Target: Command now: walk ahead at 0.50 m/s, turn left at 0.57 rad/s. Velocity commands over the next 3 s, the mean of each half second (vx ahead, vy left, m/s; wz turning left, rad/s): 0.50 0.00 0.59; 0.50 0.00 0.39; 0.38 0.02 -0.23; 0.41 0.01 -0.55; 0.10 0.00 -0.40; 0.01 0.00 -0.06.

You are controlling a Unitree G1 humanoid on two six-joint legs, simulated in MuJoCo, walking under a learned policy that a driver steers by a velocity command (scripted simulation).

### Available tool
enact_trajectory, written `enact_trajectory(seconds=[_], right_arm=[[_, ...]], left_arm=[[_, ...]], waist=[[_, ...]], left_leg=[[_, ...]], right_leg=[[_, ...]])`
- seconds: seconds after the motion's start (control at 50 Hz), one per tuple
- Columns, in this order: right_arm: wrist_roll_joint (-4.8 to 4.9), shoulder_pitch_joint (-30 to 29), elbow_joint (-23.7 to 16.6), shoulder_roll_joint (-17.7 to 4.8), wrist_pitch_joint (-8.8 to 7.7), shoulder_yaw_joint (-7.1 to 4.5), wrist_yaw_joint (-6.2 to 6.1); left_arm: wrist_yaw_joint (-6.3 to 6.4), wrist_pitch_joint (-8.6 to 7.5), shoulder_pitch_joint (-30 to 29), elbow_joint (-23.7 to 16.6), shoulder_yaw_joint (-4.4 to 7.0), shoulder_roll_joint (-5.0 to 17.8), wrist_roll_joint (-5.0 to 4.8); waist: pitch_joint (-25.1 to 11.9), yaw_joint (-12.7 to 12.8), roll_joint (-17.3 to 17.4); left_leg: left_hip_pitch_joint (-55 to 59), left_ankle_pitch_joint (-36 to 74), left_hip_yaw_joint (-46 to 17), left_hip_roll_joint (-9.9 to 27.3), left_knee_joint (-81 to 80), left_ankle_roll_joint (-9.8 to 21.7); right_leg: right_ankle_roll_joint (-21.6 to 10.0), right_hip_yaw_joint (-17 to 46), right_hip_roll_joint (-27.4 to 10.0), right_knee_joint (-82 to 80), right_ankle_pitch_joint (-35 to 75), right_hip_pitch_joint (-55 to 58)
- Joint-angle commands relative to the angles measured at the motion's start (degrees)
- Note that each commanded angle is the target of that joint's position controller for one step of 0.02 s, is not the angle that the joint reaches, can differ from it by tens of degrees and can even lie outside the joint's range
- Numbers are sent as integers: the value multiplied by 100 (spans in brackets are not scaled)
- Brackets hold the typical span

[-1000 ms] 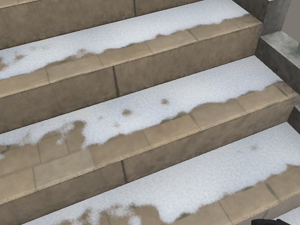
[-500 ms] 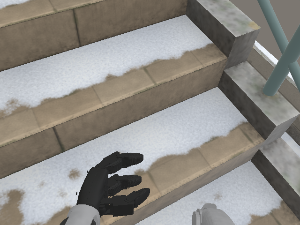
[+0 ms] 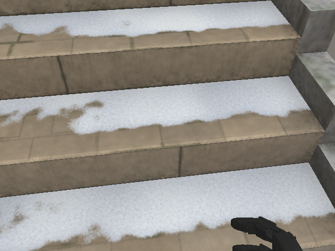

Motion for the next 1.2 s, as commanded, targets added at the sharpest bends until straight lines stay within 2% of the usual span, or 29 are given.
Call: enact_trajectory(seconds=[0.02,0.04,0.06,0.08,0.1,0.14,0.26,0.34,0.42,0.46,0.5,0.52,0.54,0.56,0.58,0.62,0.66,0.74,0.86,0.96,1.0,1.04,1.08,1.1,1.12,1.14,1.16,1.18,1.2], right_arm=[[14,1916,203,-1729,-181,-929,-100],[-93,2113,388,-2619,-104,-1195,-145],[-244,1980,373,-2775,-124,-1206,-205],[-256,2076,503,-2214,-251,-1018,-220],[-238,2323,863,-1397,-295,-782,-146],[-151,2081,1227,-630,-320,-573,-94],[-58,2179,1555,-557,-251,-429,-96],[-215,2899,2051,-683,-182,-340,-183],[54,3689,2194,-734,-126,-418,-422],[-9,2821,2029,-945,-194,-501,-522],[14,2157,1755,-1767,-355,-721,-557],[-36,1309,1502,-1936,-476,-783,-488],[-365,983,1224,-1522,-642,-693,-388],[-265,1429,1075,-433,-721,-516,-167],[-309,1220,878,-1095,-806,-648,183],[-197,288,135,-333,-570,-371,365],[36,988,283,7,-435,-215,391],[148,815,171,186,-371,37,162],[26,-315,-91,-160,-247,5,-216],[146,-2152,-718,200,-434,229,88],[-38,-3129,-1118,388,-595,304,325],[-34,-2922,-1293,346,-756,338,504],[73,-548,-755,-973,-767,-300,221],[42,821,19,-1453,-563,-573,-10],[63,2146,973,-1916,-383,-785,-165],[-419,3443,1438,-2748,-151,-914,-383],[-618,3903,1470,-2508,-38,-936,-428],[-567,3902,1689,-2180,-17,-909,-310],[-251,3003,1900,-1634,-51,-806,-241]], left_arm=[[4,-83,-879,-891,507,2101,-270],[-36,-242,-951,-1320,334,1154,-175],[-216,-520,-1247,-1660,285,831,-46],[-371,-673,-1336,-1743,326,671,-156],[-489,-688,-1650,-1828,253,415,-145],[-548,-743,-1862,-1993,101,51,148],[-602,-664,-1938,-2249,-317,-361,95],[-516,-710,-3007,-2764,-642,-893,11],[-263,-791,-5034,-3712,-770,-801,160],[-131,-762,-3718,-3299,-425,-355,77],[-127,-666,-1602,-2790,163,866,-79],[-165,-630,-484,-2470,409,1471,-66],[-159,-614,531,-1985,488,1857,84],[-18,-438,301,-1765,462,1527,391],[207,-240,-207,-1750,327,660,275],[175,-291,-451,-1007,-2,-597,133],[80,-381,-714,-580,-59,-871,225],[-258,-376,-756,-225,79,-194,213],[-126,-540,228,-215,210,602,89],[150,-139,1513,90,264,494,-25],[218,130,2541,428,251,224,-246],[169,240,2106,318,222,351,-152],[20,31,1335,154,259,1133,44],[57,-167,207,-266,377,1493,-36],[-34,-431,-784,-795,370,1137,91],[-248,-967,-888,-1069,262,114,314],[-351,-1213,-758,-850,291,117,-135],[-293,-1091,-1567,-1228,355,284,-494],[-146,-809,-2318,-1823,151,-225,-585]], waist=[[-907,-1279,-1190],[-745,-718,810],[-1545,-461,1644],[-1203,-299,1003],[-520,-203,518],[116,180,115],[285,384,-348],[489,28,636],[535,-653,803],[-999,238,1456],[-1773,1321,2070],[-2192,1896,1758],[-2900,1910,-240],[-3126,1117,-3138],[-2062,977,-1940],[250,257,97],[575,-380,434],[809,-523,210],[36,176,-157],[589,1092,-429],[679,1567,-247],[143,1062,-373],[-1429,-240,-1045],[-1289,-864,-1177],[-1177,-1164,90],[-1658,-1075,2729],[-2683,-1558,1899],[-2524,-1743,1602],[-1274,-1226,1601]], left_leg=[[3808,-384,-360,-985,-2769,447],[4887,-445,-3397,-69,-4721,998],[5593,-2795,-6913,574,-6945,1077],[5335,-3074,-7134,922,-7458,453],[4466,-2804,-6535,838,-7052,241],[3308,-1379,-4834,250,-6257,-19],[3689,453,-3090,-104,-6037,-347],[4020,537,-3545,137,-6423,-128],[3508,2115,-3872,409,-8041,370],[3863,7338,-2548,273,-7556,287],[5427,11134,-3027,680,-5888,285],[5474,11078,-3031,565,-4479,244],[4476,8036,-2836,91,-2944,396],[2170,1685,-3124,-1437,136,-126],[1297,1227,-3030,-1147,2099,-248],[270,1094,-2153,-671,3225,-142],[81,1331,-2109,-341,3872,-13],[-500,2019,-1785,-26,2538,-312],[-1251,2396,-1157,655,1670,-678],[-2610,1095,-649,1327,378,-894],[-2789,-27,-276,1109,-550,-976],[248,-758,303,305,-3195,-868],[4825,1364,-223,-17,-5833,-664],[5922,3525,-977,388,-7362,-696],[8269,7092,-1552,1154,-6970,-735],[11240,14044,-2008,2296,-4173,4],[11215,14446,-2337,3361,-4195,881],[11096,10684,-2354,3072,-5097,977],[10442,7744,-1862,2483,-5596,513]], right_leg=[[-1197,695,-713,2778,9030,-939],[-689,1143,257,5094,3505,-3125],[-593,2975,1320,6996,319,-4558],[-753,3616,1226,8223,368,-5168],[-935,3538,1126,8707,784,-5481],[-1099,3268,844,9491,1143,-5976],[-1090,2692,643,10177,1367,-7941],[-810,2070,782,11330,832,-9477],[-487,1308,873,7769,199,-7782],[-842,878,1337,6323,295,-4503],[-1035,2020,1462,4892,-1126,-3065],[-1272,3034,1079,3763,-1033,-1947],[-1532,4454,171,2757,-883,-90],[-2497,8323,-1271,621,-322,755],[-2491,8647,-1286,433,-1106,-243],[-1873,5985,-979,944,-2088,-2808],[-1417,4526,-695,968,-1546,-3745],[-1301,2541,-192,528,-409,-4190],[-1447,2690,-651,20,-82,-2083],[-1387,3010,-1112,-607,186,257],[-1331,2873,-715,-301,2025,1453],[-1052,2137,-178,439,6193,706],[-904,2552,-345,2098,8102,-306],[-724,2747,-178,2935,6611,-932],[-508,2319,603,5185,613,-3822],[-251,2990,1598,9174,-3895,-7890],[-437,3942,1843,11572,-3911,-8836],[-400,3462,1543,12192,-3461,-9812],[-402,2694,1227,12397,-3425,-10922]])
Next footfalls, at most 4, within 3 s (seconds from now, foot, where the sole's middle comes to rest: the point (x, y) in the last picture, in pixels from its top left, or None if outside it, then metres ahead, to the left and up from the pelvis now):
0.02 left None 0.19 0.06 -0.62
0.52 right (172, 211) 0.55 0.01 -0.45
0.96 left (48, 179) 0.55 0.36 -0.26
1.12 left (37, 224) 0.51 0.43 -0.45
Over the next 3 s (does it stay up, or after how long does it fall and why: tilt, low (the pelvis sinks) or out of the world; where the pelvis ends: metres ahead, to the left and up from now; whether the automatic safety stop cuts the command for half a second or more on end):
stays up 1.05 0.46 0.66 its command is cut before an obstacle after 1.1 s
